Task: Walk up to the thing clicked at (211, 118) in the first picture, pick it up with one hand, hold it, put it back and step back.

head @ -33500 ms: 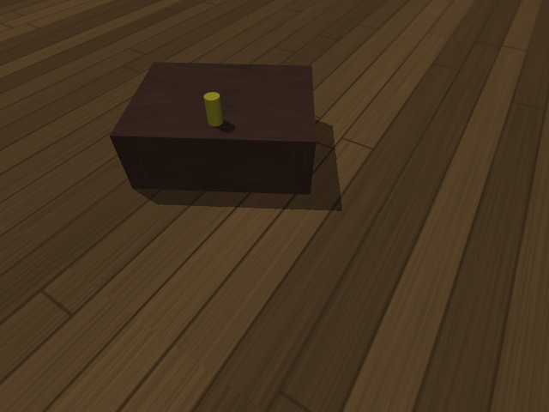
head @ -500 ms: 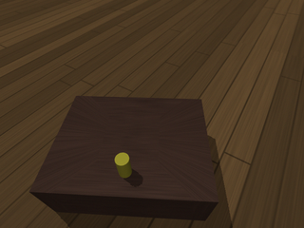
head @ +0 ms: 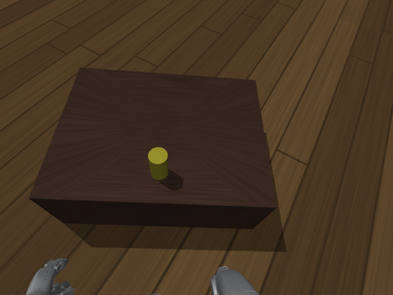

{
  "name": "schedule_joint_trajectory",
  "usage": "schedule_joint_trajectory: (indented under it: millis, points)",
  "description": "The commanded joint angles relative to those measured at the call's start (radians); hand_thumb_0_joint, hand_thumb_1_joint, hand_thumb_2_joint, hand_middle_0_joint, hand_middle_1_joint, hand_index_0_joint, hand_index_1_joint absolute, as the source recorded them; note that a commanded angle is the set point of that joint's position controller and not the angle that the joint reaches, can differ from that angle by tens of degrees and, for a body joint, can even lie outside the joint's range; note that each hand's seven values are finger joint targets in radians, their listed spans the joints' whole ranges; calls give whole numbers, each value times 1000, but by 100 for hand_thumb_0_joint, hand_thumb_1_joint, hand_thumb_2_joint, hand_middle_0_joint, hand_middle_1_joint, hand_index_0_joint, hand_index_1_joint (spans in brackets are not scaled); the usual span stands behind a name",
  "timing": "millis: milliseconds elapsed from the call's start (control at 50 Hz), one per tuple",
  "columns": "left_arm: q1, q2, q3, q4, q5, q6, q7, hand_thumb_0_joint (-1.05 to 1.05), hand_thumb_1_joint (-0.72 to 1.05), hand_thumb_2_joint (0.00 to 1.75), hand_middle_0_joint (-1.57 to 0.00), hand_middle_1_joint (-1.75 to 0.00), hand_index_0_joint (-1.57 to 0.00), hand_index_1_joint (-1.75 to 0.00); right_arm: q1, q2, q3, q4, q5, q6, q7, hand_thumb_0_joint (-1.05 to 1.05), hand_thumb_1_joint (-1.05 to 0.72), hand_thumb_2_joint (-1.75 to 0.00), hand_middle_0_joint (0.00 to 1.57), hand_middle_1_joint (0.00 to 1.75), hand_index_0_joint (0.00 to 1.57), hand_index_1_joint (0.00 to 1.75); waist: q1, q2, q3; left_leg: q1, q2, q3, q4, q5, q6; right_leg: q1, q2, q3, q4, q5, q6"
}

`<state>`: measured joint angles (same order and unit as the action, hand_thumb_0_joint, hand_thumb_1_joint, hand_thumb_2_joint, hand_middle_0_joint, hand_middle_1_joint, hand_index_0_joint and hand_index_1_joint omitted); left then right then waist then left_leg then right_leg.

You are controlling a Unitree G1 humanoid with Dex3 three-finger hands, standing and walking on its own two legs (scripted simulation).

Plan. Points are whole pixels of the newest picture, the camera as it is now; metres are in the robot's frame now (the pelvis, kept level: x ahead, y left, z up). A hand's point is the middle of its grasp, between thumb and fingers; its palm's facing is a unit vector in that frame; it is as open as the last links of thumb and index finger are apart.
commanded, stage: step back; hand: left
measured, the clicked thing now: (158, 164) +0.57 +0.13 -0.37
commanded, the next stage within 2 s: none
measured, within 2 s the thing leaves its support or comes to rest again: neither
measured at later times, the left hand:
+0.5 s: hand out of the picture +0.04 +0.25 -0.13, palm faces -0.07 -0.91 -0.42, open 7.4 cm
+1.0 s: hand out of the picture -0.12 +0.27 -0.16, palm faces -0.09 -0.92 -0.37, open 7.4 cm
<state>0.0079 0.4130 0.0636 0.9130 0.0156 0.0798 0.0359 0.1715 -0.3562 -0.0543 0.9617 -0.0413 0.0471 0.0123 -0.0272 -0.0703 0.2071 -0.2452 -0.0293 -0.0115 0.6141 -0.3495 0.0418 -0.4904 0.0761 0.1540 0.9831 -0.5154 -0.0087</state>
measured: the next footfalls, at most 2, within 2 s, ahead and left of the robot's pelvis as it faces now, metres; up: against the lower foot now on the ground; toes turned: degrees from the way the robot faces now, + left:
right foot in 0.30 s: -0.03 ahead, -0.11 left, +0.00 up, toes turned -1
left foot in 0.68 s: -0.11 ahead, +0.13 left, +0.00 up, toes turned -5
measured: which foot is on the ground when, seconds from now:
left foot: down 0.00-0.36, up 0.38-0.66, down 0.68-1.00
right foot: up 0.00-0.28, down 0.30-0.72, up 0.74-1.00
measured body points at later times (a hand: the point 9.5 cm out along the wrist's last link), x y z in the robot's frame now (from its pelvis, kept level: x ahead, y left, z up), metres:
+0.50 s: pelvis -0.09 -0.01 +0.01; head -0.03 -0.03 +0.45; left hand +0.04 +0.29 -0.10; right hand +0.01 -0.32 -0.12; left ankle -0.11 +0.14 -0.65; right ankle -0.07 -0.10 -0.73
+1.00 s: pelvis -0.23 +0.00 +0.00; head -0.16 +0.02 +0.44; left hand -0.12 +0.32 -0.13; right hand -0.13 -0.32 -0.09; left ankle -0.15 +0.13 -0.73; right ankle -0.29 -0.15 -0.65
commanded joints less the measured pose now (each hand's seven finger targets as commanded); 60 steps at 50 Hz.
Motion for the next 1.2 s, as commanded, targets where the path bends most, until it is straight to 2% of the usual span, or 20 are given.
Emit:
schedule_joint_trajectory:
  millis: [0,160,280,320,340,360,440,580,660,700,720,740,780,820,980,1080,1100,1120,1140,1180]
  points:
    - [119,152,37,-70,-13,-15,3,0,90,90,-20,-30,-20,-30,-87,-262,-65,-123,0,-38,-50,0,-90,-90,20,30,20,30,73,230,-230,221,217,-174,-157,775,41,-99,36,67,193,87,-17]
    - [86,139,47,-137,5,-41,-5,0,90,90,-20,-30,-20,-30,36,-264,-76,-139,18,-36,-60,0,-90,-90,20,30,20,30,-16,175,-260,322,297,-221,-110,755,161,11,-22,-20,-106,18,27]
    - [216,128,60,-91,20,-61,-16,0,90,90,-20,-30,-20,-30,-64,-269,-70,-176,34,-22,-43,0,-90,-90,20,30,20,30,51,135,-300,120,246,-165,-12,464,110,306,-58,-91,-552,337,-30]
    - [192,224,86,-115,23,-67,-17,0,90,90,-20,-30,-20,-30,-85,-217,-51,-198,48,-22,-37,0,-90,-90,20,30,20,30,52,-91,-253,-141,64,-67,158,118,0,360,-259,218,-574,552,-158]
    - [132,291,92,-144,19,-65,-20,0,90,90,-20,-30,-20,-30,-104,-203,-53,-191,48,-14,-47,0,-90,-90,20,30,20,30,78,-244,-200,-133,-59,-20,388,-264,-34,201,-443,403,-650,634,-313]
    - [112,269,91,-170,24,-71,-19,0,90,90,-20,-30,-20,-30,-82,-226,-59,-174,41,-7,-49,0,-90,-90,20,30,20,30,70,-183,-152,-121,-54,-118,540,-316,-45,135,-461,438,-659,646,-336]
    - [72,171,75,-199,12,-66,-8,0,90,90,-20,-30,-20,-30,-4,-216,-39,-136,48,-18,-46,0,-90,-90,20,30,20,30,31,-31,-197,-182,-101,-145,601,-184,-56,257,-273,108,-547,797,-214]
    - [158,176,74,-230,24,-42,-10,0,90,90,-20,-30,-20,-30,12,-199,-31,-168,34,-37,-55,0,-90,-90,20,30,20,30,70,-141,-287,-163,-8,-34,119,-158,-69,490,-270,100,-475,768,-196]
    - [135,184,64,-245,7,-21,-24,0,90,90,-20,-30,-20,-30,75,-214,-54,-139,15,-49,-46,0,-90,-90,20,30,20,30,30,-92,-312,66,10,-10,-224,193,-32,328,-208,73,-371,558,-102]
    - [134,119,54,-255,1,-22,-27,0,90,90,-20,-30,-20,-30,27,-354,-87,-155,-10,-50,-42,0,-90,-90,20,30,20,30,31,237,-273,175,338,-442,-296,282,113,-36,23,-21,-133,32,-24]
    - [66,165,77,-261,16,-24,-10,0,90,90,-20,-30,-20,-30,11,-414,-99,-177,3,-49,-36,0,-90,-90,20,30,20,30,-27,302,-233,-32,488,-534,-317,323,259,38,31,11,90,-147,2]
    - [66,187,81,-247,24,-23,-8,0,90,90,-20,-30,-20,-30,-44,-391,-98,-184,5,-58,-42,0,-90,-90,20,30,20,30,-1,270,-187,-105,495,-534,-327,310,277,58,-2,64,227,-98,1]
    - [162,165,85,-203,2,-21,-19,0,90,90,-20,-30,-20,-30,-129,-289,-61,-204,-10,-61,-42,0,-90,-90,20,30,20,30,76,182,-170,-40,306,-258,-265,441,173,14,45,86,292,3,-7]
    - [221,162,87,-185,2,-19,-28,0,90,90,-20,-30,-20,-30,-104,-259,-61,-205,0,-64,-46,0,-90,-90,20,30,20,30,91,188,-180,53,244,-182,-231,472,131,-39,60,67,302,65,4]
    - [185,149,76,-191,10,-34,-32,0,90,90,-20,-30,-20,-30,7,-285,-78,-224,9,-50,-47,0,-90,-90,20,30,20,30,-4,253,-271,195,300,-177,-139,510,207,57,-38,-37,-58,-2,61]
    - [361,142,77,-95,12,-47,-39,0,90,90,-20,-30,-20,-30,-98,-310,-73,-255,19,-18,-39,0,-90,-90,20,30,20,30,80,258,-328,6,228,-113,-7,334,110,351,-53,-155,-579,275,1]
    - [355,189,93,-91,25,-51,-38,0,90,90,-20,-30,-20,-30,-90,-268,-62,-257,28,-12,-37,0,-90,-90,20,30,20,30,77,168,-294,-128,159,-114,65,179,53,392,-95,-50,-574,275,-19]
    - [337,288,117,-115,38,-54,-40,0,90,90,-20,-30,-20,-30,-78,-201,-47,-276,34,-13,-42,0,-90,-90,20,30,20,30,77,-119,-244,-358,-21,-72,239,-125,-19,385,-302,273,-628,242,-92]
    - [227,387,132,-170,40,-46,-37,0,90,90,-20,-30,-20,-30,-117,-220,-60,-282,32,-11,-65,0,-90,-90,20,30,20,30,116,-258,-185,-286,-62,-112,472,-300,-54,87,-481,440,-714,215,-264]
    - [117,300,101,-207,35,-53,-28,0,90,90,-20,-30,-20,-30,-80,-281,-71,-226,37,-14,-57,0,-90,-90,20,30,20,30,57,-159,-92,-192,-38,-177,614,-203,-42,-60,-434,337,-724,252,-248]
